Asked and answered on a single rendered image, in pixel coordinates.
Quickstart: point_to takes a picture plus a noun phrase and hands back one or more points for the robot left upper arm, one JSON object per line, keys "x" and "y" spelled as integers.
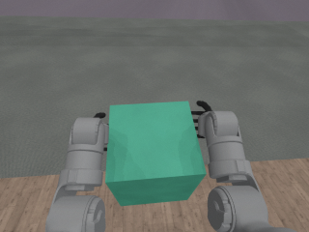
{"x": 77, "y": 213}

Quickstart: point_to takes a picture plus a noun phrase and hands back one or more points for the robot left forearm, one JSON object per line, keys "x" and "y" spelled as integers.
{"x": 82, "y": 171}

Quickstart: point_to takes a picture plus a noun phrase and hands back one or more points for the right robot hand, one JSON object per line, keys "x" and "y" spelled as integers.
{"x": 207, "y": 109}

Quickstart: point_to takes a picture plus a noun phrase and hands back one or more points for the left robot hand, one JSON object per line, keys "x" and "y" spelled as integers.
{"x": 101, "y": 115}

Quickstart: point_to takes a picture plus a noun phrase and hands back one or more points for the robot right upper arm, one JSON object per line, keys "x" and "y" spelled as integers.
{"x": 239, "y": 209}

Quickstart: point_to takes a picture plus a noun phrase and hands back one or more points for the carton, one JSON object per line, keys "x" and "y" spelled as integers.
{"x": 153, "y": 153}

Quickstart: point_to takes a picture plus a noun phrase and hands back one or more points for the robot right forearm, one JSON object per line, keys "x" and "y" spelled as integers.
{"x": 227, "y": 158}

